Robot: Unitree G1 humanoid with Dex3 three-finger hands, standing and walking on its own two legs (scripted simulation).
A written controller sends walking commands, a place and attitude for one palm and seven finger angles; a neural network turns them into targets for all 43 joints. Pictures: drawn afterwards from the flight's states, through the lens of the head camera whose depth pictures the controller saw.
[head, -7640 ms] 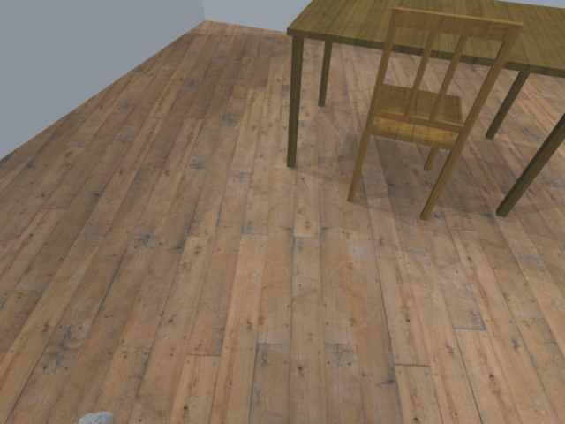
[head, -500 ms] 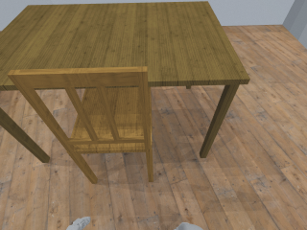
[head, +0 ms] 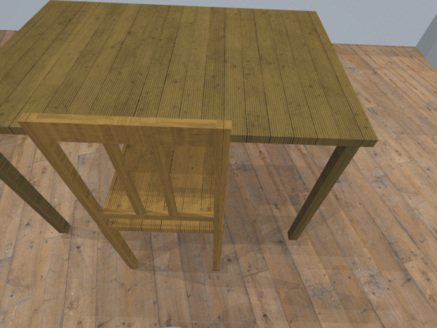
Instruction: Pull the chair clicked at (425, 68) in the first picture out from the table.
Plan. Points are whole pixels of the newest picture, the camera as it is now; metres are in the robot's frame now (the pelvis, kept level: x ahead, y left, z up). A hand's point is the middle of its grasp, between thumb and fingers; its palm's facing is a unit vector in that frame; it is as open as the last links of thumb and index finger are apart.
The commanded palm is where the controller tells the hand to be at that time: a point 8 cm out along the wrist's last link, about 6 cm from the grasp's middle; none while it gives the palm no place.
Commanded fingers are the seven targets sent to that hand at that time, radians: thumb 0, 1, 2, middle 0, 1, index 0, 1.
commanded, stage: come to a stop and stand still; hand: left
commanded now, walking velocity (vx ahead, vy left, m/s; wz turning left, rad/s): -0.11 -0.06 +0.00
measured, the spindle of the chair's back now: (127, 182) +0.43 +0.27 -0.08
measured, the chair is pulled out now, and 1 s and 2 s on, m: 0.00 0.00 0.00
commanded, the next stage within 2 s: look again from close up in 1.00 s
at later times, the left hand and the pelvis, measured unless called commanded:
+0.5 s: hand out of the picture -0.04 +0.13 -0.17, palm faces +0.07 -0.97 -0.22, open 7.3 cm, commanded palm none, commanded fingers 0.00 0.90 0.90 -0.20 -0.30 -0.20 -0.30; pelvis -0.07 -0.05 +0.00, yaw +1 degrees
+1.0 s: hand out of the picture -0.14 +0.12 -0.17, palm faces +0.08 -0.98 -0.16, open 7.4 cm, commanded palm none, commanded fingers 0.00 0.90 0.90 -0.20 -0.30 -0.20 -0.30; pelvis -0.10 -0.03 +0.01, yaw +0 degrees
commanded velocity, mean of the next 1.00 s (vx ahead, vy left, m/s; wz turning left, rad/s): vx -0.01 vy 0.00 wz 0.00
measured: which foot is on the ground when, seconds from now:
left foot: down 0.00-0.16, up 0.18-0.42, down 0.44-1.00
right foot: up 0.00-0.12, down 0.14-1.00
